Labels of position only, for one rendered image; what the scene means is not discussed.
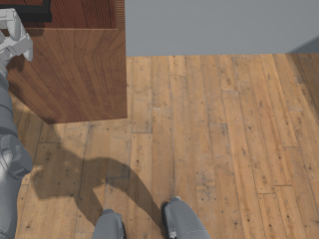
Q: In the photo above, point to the handle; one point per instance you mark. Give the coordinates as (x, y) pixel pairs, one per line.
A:
(32, 13)

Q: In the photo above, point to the drawer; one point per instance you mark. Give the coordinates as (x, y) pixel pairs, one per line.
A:
(89, 14)

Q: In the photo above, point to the cabinet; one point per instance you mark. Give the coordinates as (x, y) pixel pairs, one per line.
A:
(76, 75)

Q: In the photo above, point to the robot right foot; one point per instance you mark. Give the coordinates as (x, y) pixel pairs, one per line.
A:
(164, 221)

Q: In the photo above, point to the right robot thigh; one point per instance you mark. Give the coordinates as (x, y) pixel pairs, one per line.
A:
(181, 218)

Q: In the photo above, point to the robot left hand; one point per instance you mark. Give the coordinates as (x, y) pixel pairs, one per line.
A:
(18, 42)

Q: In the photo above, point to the left robot upper arm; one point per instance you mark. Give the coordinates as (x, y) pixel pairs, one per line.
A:
(15, 163)

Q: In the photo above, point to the robot left forearm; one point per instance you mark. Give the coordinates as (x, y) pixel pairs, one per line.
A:
(6, 109)

